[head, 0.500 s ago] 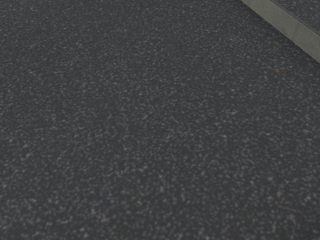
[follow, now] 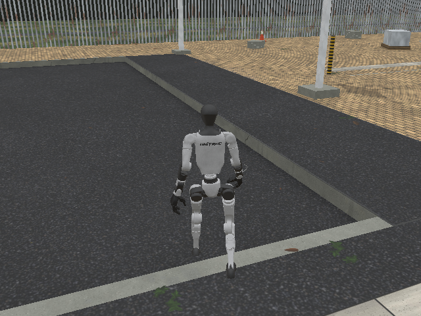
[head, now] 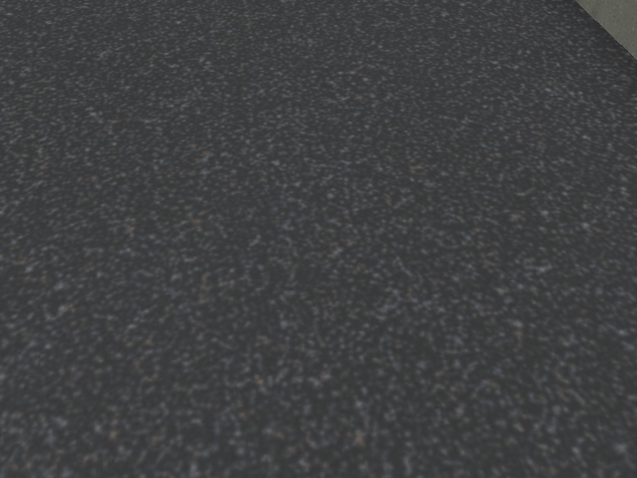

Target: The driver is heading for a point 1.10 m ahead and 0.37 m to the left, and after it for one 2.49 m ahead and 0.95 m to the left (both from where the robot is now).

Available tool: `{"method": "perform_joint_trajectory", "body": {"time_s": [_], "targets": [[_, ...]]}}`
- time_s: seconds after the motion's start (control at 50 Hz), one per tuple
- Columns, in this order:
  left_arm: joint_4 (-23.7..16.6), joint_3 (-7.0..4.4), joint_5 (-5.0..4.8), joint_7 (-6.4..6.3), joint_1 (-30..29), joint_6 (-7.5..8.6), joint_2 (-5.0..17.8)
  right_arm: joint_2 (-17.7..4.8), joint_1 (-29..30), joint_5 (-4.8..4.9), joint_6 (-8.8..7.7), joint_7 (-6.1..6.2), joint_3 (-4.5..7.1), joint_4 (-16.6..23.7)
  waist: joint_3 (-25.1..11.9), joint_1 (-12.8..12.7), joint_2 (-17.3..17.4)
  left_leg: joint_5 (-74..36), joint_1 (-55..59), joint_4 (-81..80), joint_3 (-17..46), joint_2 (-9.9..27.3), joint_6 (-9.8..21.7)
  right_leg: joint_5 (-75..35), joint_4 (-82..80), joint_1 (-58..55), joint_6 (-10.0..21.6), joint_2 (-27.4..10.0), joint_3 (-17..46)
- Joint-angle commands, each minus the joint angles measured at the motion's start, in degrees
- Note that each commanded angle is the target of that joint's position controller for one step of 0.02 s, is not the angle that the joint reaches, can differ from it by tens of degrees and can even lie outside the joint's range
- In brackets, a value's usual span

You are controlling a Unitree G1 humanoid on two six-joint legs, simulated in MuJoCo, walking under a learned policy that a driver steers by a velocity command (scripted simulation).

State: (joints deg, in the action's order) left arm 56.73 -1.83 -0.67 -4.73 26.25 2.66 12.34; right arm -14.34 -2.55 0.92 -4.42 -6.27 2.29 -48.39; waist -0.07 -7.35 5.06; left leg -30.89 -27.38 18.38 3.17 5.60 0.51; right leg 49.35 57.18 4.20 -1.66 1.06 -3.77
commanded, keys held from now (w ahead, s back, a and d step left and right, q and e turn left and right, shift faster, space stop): no key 0.14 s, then w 0.42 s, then no key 0.10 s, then q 0.34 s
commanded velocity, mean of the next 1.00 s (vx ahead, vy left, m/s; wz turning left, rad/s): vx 0.22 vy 0.00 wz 0.10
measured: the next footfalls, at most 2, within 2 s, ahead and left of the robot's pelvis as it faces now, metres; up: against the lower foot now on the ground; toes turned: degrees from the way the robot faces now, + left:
left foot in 0.02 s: +0.18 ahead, +0.12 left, -0.18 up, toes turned +3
right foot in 0.54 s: +0.26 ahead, -0.12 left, -0.18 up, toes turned -1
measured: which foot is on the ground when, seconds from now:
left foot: up 0.00-0.00, down 0.02-0.52, up 0.54-0.98, down 1.00-1.00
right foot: down 0.00-0.02, up 0.04-0.52, down 0.54-1.00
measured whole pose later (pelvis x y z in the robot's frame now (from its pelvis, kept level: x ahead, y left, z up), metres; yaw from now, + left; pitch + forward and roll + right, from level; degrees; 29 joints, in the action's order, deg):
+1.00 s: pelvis +0.33 -0.01 -0.08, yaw +8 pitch +4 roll +0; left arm 52.2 -5.1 -0.9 -3.9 16.7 1.6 13.0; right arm -12.3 -3.1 0.2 -0.6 -1.6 3.9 -42.6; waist 0.0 -2.2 0.7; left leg 6.3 -27.5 32.3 -1.4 -1.2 4.2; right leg 26.3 32.7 8.7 0.7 -1.5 -9.1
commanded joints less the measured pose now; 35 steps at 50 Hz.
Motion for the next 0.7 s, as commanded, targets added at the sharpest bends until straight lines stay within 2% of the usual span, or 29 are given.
{"method": "perform_joint_trajectory", "body": {"time_s": [0.02, 0.04, 0.06, 0.08, 0.1, 0.12, 0.14, 0.16, 0.18, 0.2, 0.22, 0.24, 0.26, 0.28, 0.3, 0.34, 0.38, 0.42, 0.46, 0.5, 0.52, 0.54, 0.56, 0.58, 0.6, 0.62, 0.64, 0.68, 0.7], "targets": [[2.87, -1.26, 0.18, 1.95, 6.55, 0.16, 4.40, -8.39, -22.82, -0.54, -0.27, 2.17, 3.10, -8.12, -5.28, 9.73, 1.25, -19.29, 32.04, -3.26, -2.77, 2.24, 0.91, -25.48, 23.74, 16.59, 3.26, -3.84, 5.23], [4.36, -0.28, -0.45, 3.04, 13.01, 0.88, -1.44, -13.82, -30.26, -2.72, -0.47, 2.38, 3.06, -10.65, -14.96, 10.39, 14.13, -55.19, 55.20, 17.39, -0.52, 10.04, 5.71, 14.95, 51.79, 34.37, -1.75, 4.55, 4.60], [3.50, 0.46, -4.00, 3.72, 16.78, 1.71, 2.24, -13.96, -30.28, -2.53, 0.00, 2.43, 3.20, -10.62, -26.56, 10.89, 13.81, -55.93, 66.74, 27.21, 10.39, 18.05, 15.26, 12.84, 66.24, 45.11, -3.33, 3.64, 14.91], [0.97, 0.02, -3.67, 3.65, 11.09, 2.02, 5.11, -9.24, -26.26, -1.56, 1.30, 2.70, 1.84, -9.47, -29.45, 11.82, 6.33, -42.84, 61.46, 22.30, 13.34, 18.38, 17.22, 7.44, 63.18, 47.54, -4.06, -0.47, 15.24], [-1.60, -0.29, -3.34, 2.88, 6.39, 1.34, 5.70, -6.67, -19.27, -0.82, 1.91, 3.48, 0.75, -8.00, -26.94, 8.62, 0.42, -23.47, 51.64, 17.78, 15.17, 18.47, 18.09, 1.79, 60.41, 46.05, -4.71, -4.05, 13.43], [-4.30, 1.02, -3.59, 1.73, 3.24, -0.22, 1.82, -5.61, -12.62, 0.52, 2.40, 4.29, 0.05, -8.06, -23.12, 4.42, -4.49, 8.32, 39.86, 9.20, 21.75, 20.04, 20.16, -5.57, 55.31, 45.54, -5.14, -7.43, 9.15], [-5.19, 0.94, -2.91, 0.56, -1.36, -2.08, 1.80, -4.56, -10.27, -0.36, 2.58, 5.33, -0.50, -6.66, -16.46, 5.09, -5.65, 19.49, 26.12, 3.17, 24.94, 21.50, 20.12, -7.66, 53.88, 41.59, -5.26, -8.06, 7.65], [-6.44, 1.14, -1.63, -0.17, -3.35, -3.41, 1.71, -5.37, -9.78, -1.88, 2.21, 5.73, -0.65, -6.51, -12.73, 5.40, -5.88, 29.73, 16.76, 0.07, 25.91, 21.61, 19.53, -8.05, 55.19, 39.19, -3.47, -8.59, 8.93], [-6.72, 1.03, -1.04, -0.66, -3.42, -4.27, 1.82, -6.06, -8.47, -3.00, 1.69, 5.40, -0.76, -5.96, -9.20, 4.51, -5.85, 40.62, 8.14, -2.35, 21.31, 17.58, 17.79, -9.60, 49.84, 35.43, -1.73, -8.70, 8.22], [-7.79, 0.69, -0.42, -1.04, -5.36, -3.63, 1.51, -6.46, -8.57, -2.95, 1.42, 5.73, -0.35, -6.28, -5.29, 5.03, -3.40, 50.31, 3.87, -3.73, 19.68, 15.48, 16.61, -14.88, 46.62, 37.53, -0.56, -8.42, 9.34], [-7.74, -1.29, -0.87, -0.84, -5.50, -2.48, 6.22, -8.47, -8.22, -1.93, 0.77, 5.65, 0.62, -5.49, -0.91, 4.72, -2.29, 59.11, 2.39, -6.89, 17.06, 11.28, 14.67, -27.47, 34.74, 39.04, 1.11, -8.12, 8.78], [-7.47, -1.79, -0.39, -0.66, -6.25, -1.47, 5.99, -7.88, -10.08, -1.84, 0.57, 5.93, 0.80, -6.45, 0.34, 5.11, 1.71, 60.99, 3.64, -7.62, 16.90, 10.32, 14.25, -31.33, 31.86, 41.29, 1.50, -8.02, 7.99], [-8.74, -1.91, 0.01, -0.30, -8.82, -0.56, 4.71, -6.39, -11.39, -1.35, 0.51, 6.89, 0.47, -6.46, 2.32, 5.31, 1.94, 60.68, 5.58, -7.64, 16.28, 9.54, 14.15, -36.10, 23.85, 44.47, 0.48, -9.36, 9.57], [-8.03, -2.01, 0.60, 0.00, -8.42, -0.16, 3.59, -5.33, -14.03, -1.37, 0.85, 7.86, 0.52, -7.07, 2.68, 5.70, 1.17, 58.45, 5.35, -8.42, 11.62, 7.17, 13.49, -42.11, 12.71, 41.90, -0.31, -9.55, 8.21], [-8.26, -1.48, 0.78, 0.52, -9.97, 0.15, 1.67, -4.93, -14.24, -1.29, 1.25, 8.42, 0.75, -6.84, 2.09, 6.24, 2.59, 53.79, 5.39, -8.24, 7.60, 5.04, 12.41, -43.35, 1.25, 37.39, -0.59, -8.79, 6.35], [-9.10, -1.05, 0.13, 1.56, -14.58, 0.36, -0.32, -6.48, -15.02, -1.45, 1.47, 8.72, 1.72, -6.17, -0.06, 7.72, 3.25, 48.64, 4.58, -8.55, 5.25, 5.24, 12.34, -42.84, -8.51, 29.07, -1.08, -6.60, 4.05], [-9.77, -1.56, -0.54, 2.64, -16.18, 0.24, 1.20, -8.25, -15.32, -0.59, 1.36, 8.37, 2.70, -5.39, -0.12, 8.29, 2.84, 52.29, 5.75, -9.61, 6.98, 7.44, 12.77, -41.85, -13.36, 26.54, -1.02, -5.31, 3.31], [-10.55, -2.05, -0.58, 3.21, -17.98, 0.45, 2.41, -8.45, -15.92, 0.26, 1.47, 7.96, 3.27, -5.00, 0.51, 8.96, 1.33, 56.29, 8.32, -9.43, 9.14, 9.28, 12.32, -40.56, -17.75, 26.03, 0.14, -4.87, 3.21], [-10.95, -2.41, -0.50, 3.69, -18.39, 1.05, 2.78, -8.42, -16.11, 0.51, 1.85, 7.81, 3.59, -4.61, 0.42, 8.68, 0.43, 59.98, 9.84, -7.38, 10.08, 10.00, 11.27, -36.75, -21.63, 23.52, 2.16, -4.50, 2.70], [-8.98, -3.10, -0.37, 3.90, -13.02, 1.47, 3.05, -6.61, -16.27, 0.61, 2.29, 7.89, 3.26, -4.27, -1.06, 6.12, -1.31, 63.53, 7.71, -2.18, 8.60, 7.52, 9.18, -33.53, -26.27, 14.93, 3.85, -3.05, 1.07], [-6.77, -3.76, -0.41, 3.63, -6.82, 1.58, 4.12, -4.21, -15.77, 0.41, 2.35, 7.78, 2.57, -4.01, -2.64, 3.93, -2.65, 63.38, 3.47, 4.37, 6.15, 4.83, 7.40, -31.49, -27.75, 7.11, 4.76, -4.10, 2.70], [-5.07, -4.83, -0.11, 3.12, 1.19, 1.74, 7.79, 0.36, -13.49, -0.59, 1.89, 7.29, 1.34, -2.69, -4.21, 1.43, -12.73, 58.97, -7.26, 24.93, -1.82, -0.82, 3.63, -26.80, -33.27, -2.62, 7.88, -14.12, 17.13], [-4.69, -6.30, 0.43, 3.63, 5.60, 1.82, 14.44, 1.11, -13.58, -0.70, 0.15, 7.05, 1.23, 0.30, -3.56, 2.19, -24.26, 63.02, -26.60, 40.76, -4.95, -7.36, 1.97, -15.89, -41.83, -12.35, 15.99, -24.42, 41.62], [-5.10, -5.36, 1.02, 4.18, 5.57, 2.59, 11.48, -4.19, -10.45, -0.54, -0.86, 7.16, 2.38, 0.75, -2.78, 1.42, -17.89, 62.31, -31.48, 48.95, 0.62, -5.27, 2.20, -16.94, -42.89, -11.06, 18.19, -25.11, 45.54], [-6.37, -4.69, 1.20, 4.61, 0.65, 3.10, 9.70, -5.89, -10.43, -0.23, -1.08, 7.18, 2.94, 0.89, -0.38, 4.10, -16.34, 56.28, -32.03, 51.06, 1.65, -3.63, 2.58, -29.42, -41.15, -8.00, 16.07, -22.68, 37.83], [-7.83, -4.16, 1.00, 4.89, -4.52, 3.17, 8.11, -5.56, -11.90, -0.87, -0.61, 7.37, 3.02, -0.33, -1.18, 6.52, -13.47, 51.10, -27.97, 50.18, 1.42, -2.03, 1.97, -41.78, -40.08, -3.81, 13.84, -19.45, 29.54], [-8.76, -3.82, 0.69, 4.92, -8.14, 2.92, 7.06, -5.34, -12.54, -1.33, 0.07, 7.66, 3.12, -0.81, -1.88, 8.07, -12.35, 47.52, -23.65, 47.00, 1.45, -1.19, 1.29, -51.89, -40.04, 0.07, 12.10, -17.37, 23.59], [-7.37, -3.22, 1.43, 4.61, -7.44, 2.65, 5.15, -3.61, -13.23, -1.05, 1.16, 7.30, 3.10, -1.46, -3.37, 9.20, -12.25, 41.70, -15.49, 44.19, 0.19, -2.08, 0.38, -68.16, -39.65, 4.41, 10.01, -14.21, 14.13], [-6.67, -3.15, 1.64, 4.29, -6.50, 2.71, 5.02, -2.41, -13.24, -0.81, 1.57, 7.08, 2.92, -1.49, -3.83, 9.47, -11.37, 39.42, -13.48, 42.25, 0.35, -2.49, 0.05, -72.92, -39.35, 4.99, 9.63, -13.55, 10.95]]}}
